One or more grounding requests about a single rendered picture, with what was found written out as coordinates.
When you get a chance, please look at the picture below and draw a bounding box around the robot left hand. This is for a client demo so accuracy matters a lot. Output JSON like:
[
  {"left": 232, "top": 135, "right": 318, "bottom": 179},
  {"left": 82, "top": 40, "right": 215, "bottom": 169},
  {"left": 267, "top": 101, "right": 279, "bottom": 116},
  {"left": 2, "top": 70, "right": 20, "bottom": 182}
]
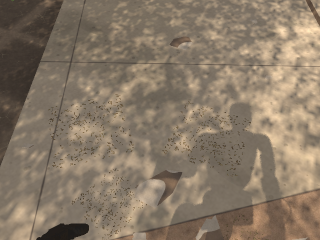
[{"left": 36, "top": 223, "right": 89, "bottom": 240}]

